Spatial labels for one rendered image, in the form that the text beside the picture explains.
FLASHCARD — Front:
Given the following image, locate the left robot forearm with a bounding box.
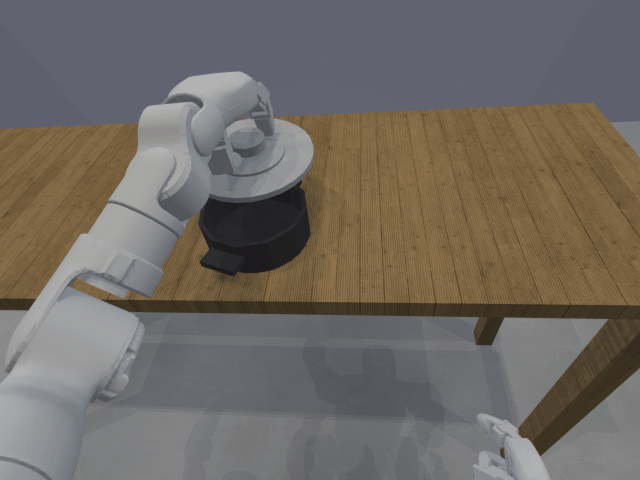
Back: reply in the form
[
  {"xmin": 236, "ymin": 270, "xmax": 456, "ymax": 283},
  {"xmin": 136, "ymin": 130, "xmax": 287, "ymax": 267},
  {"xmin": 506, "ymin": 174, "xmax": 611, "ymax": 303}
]
[{"xmin": 5, "ymin": 90, "xmax": 225, "ymax": 373}]

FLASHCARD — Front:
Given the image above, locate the right robot hand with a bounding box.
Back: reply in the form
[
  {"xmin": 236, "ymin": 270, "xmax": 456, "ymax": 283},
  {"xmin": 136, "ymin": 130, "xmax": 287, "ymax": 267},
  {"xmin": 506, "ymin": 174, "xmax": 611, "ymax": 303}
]
[{"xmin": 473, "ymin": 413, "xmax": 551, "ymax": 480}]

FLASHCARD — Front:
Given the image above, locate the robot left upper arm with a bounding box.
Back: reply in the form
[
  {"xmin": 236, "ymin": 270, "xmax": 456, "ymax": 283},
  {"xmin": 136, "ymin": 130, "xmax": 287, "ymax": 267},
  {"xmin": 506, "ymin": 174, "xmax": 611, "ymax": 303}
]
[{"xmin": 0, "ymin": 286, "xmax": 145, "ymax": 480}]

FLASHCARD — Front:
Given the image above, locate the knob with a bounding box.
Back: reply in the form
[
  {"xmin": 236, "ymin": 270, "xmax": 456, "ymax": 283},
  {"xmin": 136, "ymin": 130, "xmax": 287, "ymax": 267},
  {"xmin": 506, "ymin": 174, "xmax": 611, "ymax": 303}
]
[{"xmin": 229, "ymin": 127, "xmax": 266, "ymax": 158}]

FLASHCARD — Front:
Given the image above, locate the left robot hand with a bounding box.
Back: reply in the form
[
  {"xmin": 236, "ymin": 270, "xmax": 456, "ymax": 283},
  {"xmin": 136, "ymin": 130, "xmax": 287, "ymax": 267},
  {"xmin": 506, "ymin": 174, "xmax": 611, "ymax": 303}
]
[{"xmin": 168, "ymin": 71, "xmax": 275, "ymax": 175}]

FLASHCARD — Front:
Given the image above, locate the table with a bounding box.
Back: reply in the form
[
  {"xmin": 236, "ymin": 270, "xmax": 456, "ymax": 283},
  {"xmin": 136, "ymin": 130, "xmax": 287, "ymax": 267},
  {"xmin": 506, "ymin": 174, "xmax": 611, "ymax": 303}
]
[{"xmin": 0, "ymin": 103, "xmax": 640, "ymax": 459}]

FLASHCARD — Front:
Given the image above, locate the pot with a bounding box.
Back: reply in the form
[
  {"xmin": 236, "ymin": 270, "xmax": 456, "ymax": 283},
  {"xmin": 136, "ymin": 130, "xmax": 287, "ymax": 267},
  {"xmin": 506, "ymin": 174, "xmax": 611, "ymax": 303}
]
[{"xmin": 198, "ymin": 180, "xmax": 311, "ymax": 277}]

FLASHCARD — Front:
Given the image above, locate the lid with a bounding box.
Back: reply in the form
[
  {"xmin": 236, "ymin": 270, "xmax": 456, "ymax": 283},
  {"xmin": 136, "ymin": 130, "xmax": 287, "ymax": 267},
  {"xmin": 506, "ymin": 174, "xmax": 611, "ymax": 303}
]
[{"xmin": 207, "ymin": 119, "xmax": 314, "ymax": 203}]

